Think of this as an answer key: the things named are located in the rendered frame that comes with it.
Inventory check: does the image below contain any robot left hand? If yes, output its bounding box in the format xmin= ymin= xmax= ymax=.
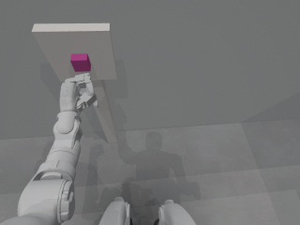
xmin=59 ymin=73 xmax=98 ymax=115

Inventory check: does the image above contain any panel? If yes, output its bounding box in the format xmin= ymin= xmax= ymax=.
xmin=32 ymin=23 xmax=118 ymax=143

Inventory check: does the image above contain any robot left forearm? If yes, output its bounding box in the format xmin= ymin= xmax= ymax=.
xmin=17 ymin=111 xmax=83 ymax=217

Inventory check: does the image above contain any left robot upper arm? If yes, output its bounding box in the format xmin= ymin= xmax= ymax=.
xmin=0 ymin=179 xmax=76 ymax=225

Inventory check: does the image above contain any robot left thigh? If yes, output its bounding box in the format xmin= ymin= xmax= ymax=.
xmin=98 ymin=201 xmax=130 ymax=225

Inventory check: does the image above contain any robot left shin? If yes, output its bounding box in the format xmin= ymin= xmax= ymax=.
xmin=114 ymin=197 xmax=124 ymax=202

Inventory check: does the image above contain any button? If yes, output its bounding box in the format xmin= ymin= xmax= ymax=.
xmin=70 ymin=53 xmax=91 ymax=72

